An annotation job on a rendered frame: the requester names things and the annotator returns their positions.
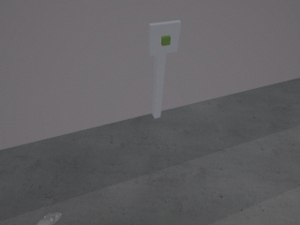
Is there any robot left hand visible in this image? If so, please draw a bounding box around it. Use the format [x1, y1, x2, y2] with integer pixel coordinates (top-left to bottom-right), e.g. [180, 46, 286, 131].
[36, 212, 62, 225]

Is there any button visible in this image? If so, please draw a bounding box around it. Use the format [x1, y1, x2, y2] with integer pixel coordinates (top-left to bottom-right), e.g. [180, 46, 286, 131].
[161, 36, 171, 46]

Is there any panel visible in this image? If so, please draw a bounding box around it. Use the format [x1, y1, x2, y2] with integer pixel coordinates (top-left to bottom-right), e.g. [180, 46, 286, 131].
[148, 20, 181, 119]

